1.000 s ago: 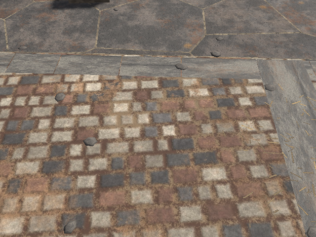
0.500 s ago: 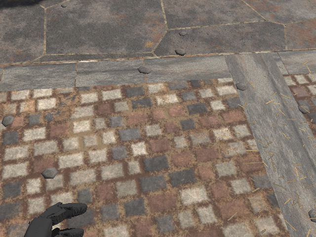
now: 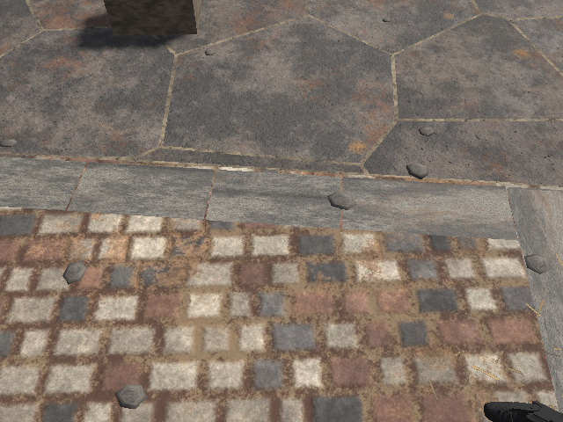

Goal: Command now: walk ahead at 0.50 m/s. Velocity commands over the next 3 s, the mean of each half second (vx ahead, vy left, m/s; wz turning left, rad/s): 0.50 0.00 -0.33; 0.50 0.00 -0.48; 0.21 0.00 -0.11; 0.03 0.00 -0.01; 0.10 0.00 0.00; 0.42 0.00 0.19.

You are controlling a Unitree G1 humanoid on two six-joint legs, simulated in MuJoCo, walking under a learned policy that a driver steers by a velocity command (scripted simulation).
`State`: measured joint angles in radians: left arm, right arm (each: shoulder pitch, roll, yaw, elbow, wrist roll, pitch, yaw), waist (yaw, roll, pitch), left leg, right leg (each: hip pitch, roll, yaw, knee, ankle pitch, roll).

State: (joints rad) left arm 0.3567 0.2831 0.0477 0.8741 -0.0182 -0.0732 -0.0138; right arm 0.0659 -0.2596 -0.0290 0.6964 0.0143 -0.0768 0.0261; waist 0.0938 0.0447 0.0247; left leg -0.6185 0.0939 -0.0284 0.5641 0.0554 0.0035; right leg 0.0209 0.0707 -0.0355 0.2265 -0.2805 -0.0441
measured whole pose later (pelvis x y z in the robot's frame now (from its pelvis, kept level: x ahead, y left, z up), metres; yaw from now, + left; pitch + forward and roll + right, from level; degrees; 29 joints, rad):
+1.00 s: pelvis +0.54 -0.09 +0.01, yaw -27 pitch +2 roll +0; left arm 0.33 0.27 0.06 0.75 -0.01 -0.06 0.00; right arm 0.06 -0.28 -0.05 0.74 0.00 -0.09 0.02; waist 0.07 0.05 0.03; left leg -0.64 0.09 -0.06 0.61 0.08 -0.05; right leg -0.07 0.11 0.10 0.31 -0.25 -0.09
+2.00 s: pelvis +0.75 -0.18 +0.00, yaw -29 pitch -2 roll +0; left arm 0.19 0.23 0.04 0.95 0.00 0.00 0.03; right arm 0.13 -0.25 -0.02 1.02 0.00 0.01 -0.02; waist -0.01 0.00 0.04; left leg -0.21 0.00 0.01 0.50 -0.27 0.00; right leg -0.18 -0.01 0.03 0.51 -0.31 0.01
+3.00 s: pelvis +0.97 -0.28 -0.03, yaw -21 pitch +1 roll +0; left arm 0.47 0.23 0.02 1.09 0.02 -0.07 0.03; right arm -0.03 -0.24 -0.05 0.80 0.03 -0.07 0.06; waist 0.02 0.00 0.03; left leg -0.54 -0.06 0.08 0.61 -0.11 0.12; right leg 0.17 -0.03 -0.11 0.49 -0.50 0.01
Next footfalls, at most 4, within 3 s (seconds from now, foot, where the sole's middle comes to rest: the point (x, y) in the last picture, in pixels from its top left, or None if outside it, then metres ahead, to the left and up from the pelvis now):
0.08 left None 0.23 0.14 -0.78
0.62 right None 0.48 -0.14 -0.78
1.12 left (358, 284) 0.85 -0.09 -0.78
1.48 right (441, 336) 0.71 -0.30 -0.78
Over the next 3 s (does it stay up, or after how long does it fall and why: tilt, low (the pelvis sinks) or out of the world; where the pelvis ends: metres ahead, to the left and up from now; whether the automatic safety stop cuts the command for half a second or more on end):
stays up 0.97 -0.28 -0.03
